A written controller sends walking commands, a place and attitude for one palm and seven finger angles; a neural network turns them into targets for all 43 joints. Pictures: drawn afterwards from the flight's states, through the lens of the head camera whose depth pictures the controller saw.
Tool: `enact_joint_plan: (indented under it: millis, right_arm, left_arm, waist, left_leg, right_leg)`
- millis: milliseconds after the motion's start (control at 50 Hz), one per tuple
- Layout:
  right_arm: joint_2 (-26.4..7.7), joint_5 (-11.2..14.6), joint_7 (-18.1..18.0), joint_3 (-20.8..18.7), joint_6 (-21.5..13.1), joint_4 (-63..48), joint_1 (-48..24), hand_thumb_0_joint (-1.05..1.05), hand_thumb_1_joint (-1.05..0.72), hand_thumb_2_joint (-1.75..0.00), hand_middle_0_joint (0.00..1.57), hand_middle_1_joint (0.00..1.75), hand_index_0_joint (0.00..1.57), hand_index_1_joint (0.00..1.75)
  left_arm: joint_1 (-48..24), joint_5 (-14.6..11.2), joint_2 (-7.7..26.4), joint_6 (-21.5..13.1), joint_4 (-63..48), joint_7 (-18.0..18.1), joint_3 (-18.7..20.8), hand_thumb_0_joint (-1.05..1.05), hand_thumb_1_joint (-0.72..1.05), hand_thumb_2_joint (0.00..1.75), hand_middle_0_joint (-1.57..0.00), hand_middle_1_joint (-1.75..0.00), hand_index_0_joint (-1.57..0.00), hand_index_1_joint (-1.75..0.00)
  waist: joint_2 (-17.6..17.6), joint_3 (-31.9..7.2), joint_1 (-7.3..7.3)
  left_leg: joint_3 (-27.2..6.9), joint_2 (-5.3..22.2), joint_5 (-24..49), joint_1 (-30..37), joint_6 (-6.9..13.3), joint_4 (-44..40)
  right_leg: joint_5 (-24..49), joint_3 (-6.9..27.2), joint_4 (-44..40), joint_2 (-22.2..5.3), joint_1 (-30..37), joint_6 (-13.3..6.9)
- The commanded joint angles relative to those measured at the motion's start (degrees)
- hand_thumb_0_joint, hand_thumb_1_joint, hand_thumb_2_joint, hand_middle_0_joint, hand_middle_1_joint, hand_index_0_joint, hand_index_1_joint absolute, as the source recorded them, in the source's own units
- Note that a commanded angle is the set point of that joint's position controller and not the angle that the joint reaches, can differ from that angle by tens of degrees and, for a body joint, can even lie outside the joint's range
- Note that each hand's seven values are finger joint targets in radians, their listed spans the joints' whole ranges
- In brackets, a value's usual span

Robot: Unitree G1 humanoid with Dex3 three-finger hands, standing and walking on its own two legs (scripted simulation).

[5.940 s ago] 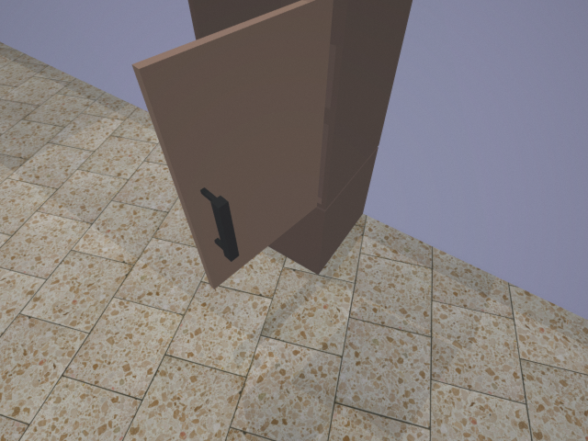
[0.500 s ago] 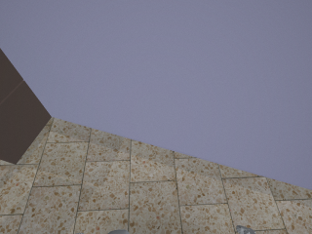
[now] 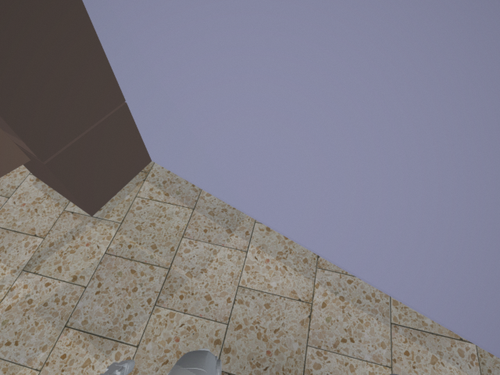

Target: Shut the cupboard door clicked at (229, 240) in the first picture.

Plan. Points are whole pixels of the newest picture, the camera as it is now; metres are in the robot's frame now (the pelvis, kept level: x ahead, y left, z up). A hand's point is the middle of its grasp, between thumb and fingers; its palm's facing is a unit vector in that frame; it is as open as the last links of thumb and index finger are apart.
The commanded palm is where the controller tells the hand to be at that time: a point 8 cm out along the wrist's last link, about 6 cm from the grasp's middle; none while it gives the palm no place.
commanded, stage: turn to face it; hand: left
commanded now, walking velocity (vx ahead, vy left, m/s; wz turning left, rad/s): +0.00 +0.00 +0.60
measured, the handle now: out of the picture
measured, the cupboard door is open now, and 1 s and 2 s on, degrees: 80 80 80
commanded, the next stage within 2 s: take the last steps up to it in 1.24 s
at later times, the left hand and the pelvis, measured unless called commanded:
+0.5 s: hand out of the picture +0.06 +0.21 -0.16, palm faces +0.29 -0.90 -0.31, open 7.4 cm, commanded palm none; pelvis +0.02 -0.03 -0.01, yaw +18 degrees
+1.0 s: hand out of the picture +0.01 +0.21 -0.16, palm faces +0.56 -0.79 -0.26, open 7.4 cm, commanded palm none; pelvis +0.05 -0.03 +0.00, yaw +35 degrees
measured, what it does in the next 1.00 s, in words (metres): steps on the spot, turning left: left foot, then right foot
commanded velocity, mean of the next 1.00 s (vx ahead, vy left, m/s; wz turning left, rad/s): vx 0.00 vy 0.00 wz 0.55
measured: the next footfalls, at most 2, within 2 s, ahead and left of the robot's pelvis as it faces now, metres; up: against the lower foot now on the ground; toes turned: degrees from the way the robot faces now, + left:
left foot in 0.12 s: +0.04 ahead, +0.13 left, +0.00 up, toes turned +9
right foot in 0.42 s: +0.09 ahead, -0.14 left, +0.00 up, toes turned +12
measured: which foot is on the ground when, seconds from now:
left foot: up 0.00-0.10, down 0.12-0.42, up 0.44-0.72, down 0.74-1.00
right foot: down 0.00-0.12, up 0.14-0.40, down 0.42-0.74, up 0.76-1.00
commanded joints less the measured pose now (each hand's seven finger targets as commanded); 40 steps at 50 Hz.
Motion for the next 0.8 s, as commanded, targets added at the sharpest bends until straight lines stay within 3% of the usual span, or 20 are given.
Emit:
enact_joint_plan:
  millis: [0,60,80,100,120,220,300,360,380,400,420,460,520,600,660,680,700,720,740,780]
  right_arm:
    - [-2.04,0.55,0.46,0.4,-2.72,-6.06,-3.62,0.0,-0.9,-0.9,0.2,0.3,0.2,0.3]
    - [-5.82,0.18,0.33,-0.61,-3.39,-4.5,3.21,0.0,-0.9,-0.9,0.2,0.3,0.2,0.3]
    - [-12.6,-0.48,-0.06,-2.2,-3.86,-4.25,7.15,0.0,-0.9,-0.9,0.2,0.3,0.2,0.3]
    - [-16.27,-0.47,-0.6,-3.1,-3.37,-3.11,10.86,0.0,-0.9,-0.9,0.2,0.3,0.2,0.3]
    - [-15.18,-0.6,-1.15,-2.87,-3.55,-2.59,11.59,0.0,-0.9,-0.9,0.2,0.3,0.2,0.3]
    - [-10.85,-0.64,-2.11,-1.49,-3.95,-4.76,1.29,0.0,-0.9,-0.9,0.2,0.3,0.2,0.3]
    - [-11.08,-0.74,-1.86,-2.0,-3.48,-4.62,0.82,0.0,-0.9,-0.9,0.2,0.3,0.2,0.3]
    - [-10.24,-0.1,-1.68,-2.18,-2.96,-5.64,-2.24,0.0,-0.9,-0.9,0.2,0.3,0.2,0.3]
    - [-7.26,0.43,-1.35,-1.83,-2.89,-6.46,-1.74,0.0,-0.9,-0.9,0.2,0.3,0.2,0.3]
    - [-4.14,0.51,-0.95,-1.29,-2.99,-7.89,-1.95,0.0,-0.9,-0.9,0.2,0.3,0.2,0.3]
    - [-6.31,-0.02,-0.59,-1.58,-2.69,-7.76,-1.33,0.0,-0.9,-0.9,0.2,0.3,0.2,0.3]
    - [-5.51,-0.14,-0.34,-1.78,-1.85,-6.02,-2.24,0.0,-0.9,-0.9,0.2,0.3,0.2,0.3]
    - [-3.22,0.24,0.3,-0.63,-1.79,-5.51,-2.95,0.0,-0.9,-0.9,0.2,0.3,0.2,0.3]
    - [-1.75,0.54,0.63,0.38,-2.46,-5.98,-5.3,0.0,-0.9,-0.9,0.2,0.3,0.2,0.3]
    - [-3.08,0.34,0.44,0.2,-2.92,-5.36,-1.38,0.0,-0.9,-0.9,0.2,0.3,0.2,0.3]
    - [-5.0,0.16,0.37,-0.33,-3.31,-4.47,1.8,0.0,-0.9,-0.9,0.2,0.3,0.2,0.3]
    - [-10.86,-0.4,0.07,-1.68,-3.92,-4.07,5.98,0.0,-0.9,-0.9,0.2,0.3,0.2,0.3]
    - [-16.08,-0.51,-0.49,-3.03,-3.68,-3.12,10.63,0.0,-0.9,-0.9,0.2,0.3,0.2,0.3]
    - [-15.61,-0.32,-1.13,-2.78,-3.6,-2.06,12.88,0.0,-0.9,-0.9,0.2,0.3,0.2,0.3]
    - [-12.86,-0.51,-2.33,-2.11,-4.03,-3.09,8.26,0.0,-0.9,-0.9,0.2,0.3,0.2,0.3]
  left_arm:
    - [4.2,-0.05,13.11,-0.97,-2.3,0.33,3.77,0.0,0.9,0.9,-0.2,-0.3,-0.2,-0.3]
    - [2.19,-1.0,12.46,-0.51,-2.64,-0.25,3.96,0.0,0.9,0.9,-0.2,-0.3,-0.2,-0.3]
    - [2.13,-1.4,9.01,-0.04,-4.65,-0.64,3.47,0.0,0.9,0.9,-0.2,-0.3,-0.2,-0.3]
    - [-2.2,-1.03,7.32,0.35,-6.96,-0.52,2.13,0.0,0.9,0.9,-0.2,-0.3,-0.2,-0.3]
    - [-5.4,-0.67,8.36,0.82,-7.41,-0.17,2.38,0.0,0.9,0.9,-0.2,-0.3,-0.2,-0.3]
    - [-2.34,-0.93,6.96,1.42,-3.43,-1.05,2.67,0.0,0.9,0.9,-0.2,-0.3,-0.2,-0.3]
    - [-1.63,-1.15,6.25,0.93,-3.66,-1.05,2.39,0.0,0.9,0.9,-0.2,-0.3,-0.2,-0.3]
    - [4.49,-1.15,7.69,-0.08,-2.29,-0.72,2.87,0.0,0.9,0.9,-0.2,-0.3,-0.2,-0.3]
    - [6.5,-0.48,11.42,-0.71,-2.2,-0.21,3.73,0.0,0.9,0.9,-0.2,-0.3,-0.2,-0.3]
    - [6.56,0.19,16.06,-0.96,-2.6,0.15,4.43,0.0,0.9,0.9,-0.2,-0.3,-0.2,-0.3]
    - [5.48,-0.13,15.62,-1.02,-3.35,0.23,3.75,0.0,0.9,0.9,-0.2,-0.3,-0.2,-0.3]
    - [-0.1,-0.4,11.03,-0.79,-4.41,0.64,2.96,0.0,0.9,0.9,-0.2,-0.3,-0.2,-0.3]
    - [0.48,-0.26,9.91,-1.17,-4.2,0.51,2.59,0.0,0.9,0.9,-0.2,-0.3,-0.2,-0.3]
    - [4.68,-0.08,12.82,-1.11,-2.48,0.41,3.54,0.0,0.9,0.9,-0.2,-0.3,-0.2,-0.3]
    - [3.7,-0.48,13.25,-0.74,-2.04,-0.02,3.95,0.0,0.9,0.9,-0.2,-0.3,-0.2,-0.3]
    - [2.62,-0.95,12.95,-0.6,-2.35,-0.24,4.02,0.0,0.9,0.9,-0.2,-0.3,-0.2,-0.3]
    - [2.73,-1.32,10.36,-0.26,-3.92,-0.58,3.74,0.0,0.9,0.9,-0.2,-0.3,-0.2,-0.3]
    - [-1.39,-1.34,6.79,-0.01,-6.56,-0.64,2.13,0.0,0.9,0.9,-0.2,-0.3,-0.2,-0.3]
    - [-5.0,-0.76,8.33,0.87,-7.45,-0.14,1.92,0.0,0.9,0.9,-0.2,-0.3,-0.2,-0.3]
    - [-5.82,-1.1,7.43,0.67,-5.43,-0.07,2.2,0.0,0.9,0.9,-0.2,-0.3,-0.2,-0.3]
  waist:
    - [-10.06,-9.97,3.53]
    - [-3.33,-12.62,-0.74]
    - [13.48,-14.57,-2.7]
    - [17.89,-13.68,-4.83]
    - [11.4,-12.7,-5.2]
    - [11.05,-9.22,0.3]
    - [11.11,-10.44,0.44]
    - [7.65,-10.48,3.74]
    - [-2.87,-10.84,4.68]
    - [-17.97,-9.7,5.16]
    - [-13.09,-9.18,4.44]
    - [-13.62,-5.65,1.66]
    - [-13.24,-6.57,1.69]
    - [-10.11,-8.96,4.05]
    - [-9.62,-9.83,1.89]
    - [-5.49,-11.3,-0.22]
    - [8.6,-14.83,-2.38]
    - [19.96,-13.94,-4.96]
    - [10.49,-13.83,-5.38]
    - [12.98,-12.65,-3.36]
  left_leg:
    - [3.22,-0.45,2.68,2.36,0.46,-14.6]
    - [0.6,1.35,19.53,18.44,2.7,-29.61]
    - [-19.82,16.17,37.83,28.45,10.02,-31.25]
    - [-28.34,25.01,47.8,27.48,17.76,-33.3]
    - [-27.31,23.05,39.92,24.15,18.09,-33.11]
    - [-16.89,12.9,29.88,14.61,12.29,-34.27]
    - [-17.95,11.39,28.81,12.61,11.78,-32.57]
    - [-17.55,7.83,24.13,4.36,8.57,-26.62]
    - [-12.9,2.15,12.46,-3.56,4.85,-18.07]
    - [-3.93,-5.21,-6.56,-9.69,0.92,-3.36]
    - [-6.8,-2.22,-7.68,-7.33,1.73,8.52]
    - [-6.29,0.84,-1.97,-8.35,1.04,16.57]
    - [-1.72,1.14,-0.07,-5.49,-0.36,5.83]
    - [2.49,-0.28,0.72,0.0,0.18,-9.65]
    - [3.71,-1.05,9.3,8.58,1.29,-21.81]
    - [2.39,-0.04,16.31,15.9,2.28,-28.19]
    - [-13.13,11.58,32.07,26.63,7.77,-30.71]
    - [-28.6,24.2,53.18,28.75,16.92,-33.02]
    - [-28.75,25.26,49.61,27.56,18.93,-31.78]
    - [-23.12,19.31,45.6,22.76,16.57,-31.77]
  right_leg:
    - [36.79,4.96,-3.64,-13.31,11.23,-6.2]
    - [26.69,0.04,8.07,-11.39,1.51,-0.7]
    - [-0.51,-2.71,21.17,-3.57,-14.31,4.01]
    - [-22.12,2.32,30.73,-0.01,-21.34,4.57]
    - [-19.24,6.51,34.68,0.02,-22.0,3.91]
    - [-7.97,7.73,29.05,1.56,-15.96,4.03]
    - [-7.45,5.95,14.96,4.65,-8.01,3.56]
    - [3.09,4.92,-2.99,5.55,6.13,3.15]
    - [2.03,14.67,-12.67,-3.77,12.87,0.73]
    - [7.73,29.48,-17.17,-18.98,12.09,-6.38]
    - [7.39,27.69,-16.66,-21.54,4.8,-10.1]
    - [15.16,18.97,-13.38,-15.17,2.2,-8.78]
    - [31.15,7.66,-9.61,-11.64,6.43,-6.75]
    - [37.14,5.72,-5.64,-13.18,11.27,-6.64]
    - [32.55,1.99,-0.05,-12.41,7.79,-3.36]
    - [29.64,0.56,6.03,-12.02,3.25,-1.21]
    - [11.79,-2.65,18.26,-6.35,-9.14,2.9]
    - [-21.86,0.24,30.25,0.13,-20.62,5.12]
    - [-20.99,6.18,35.47,-0.45,-22.58,4.37]
    - [-14.38,9.13,37.37,-0.38,-22.13,4.5]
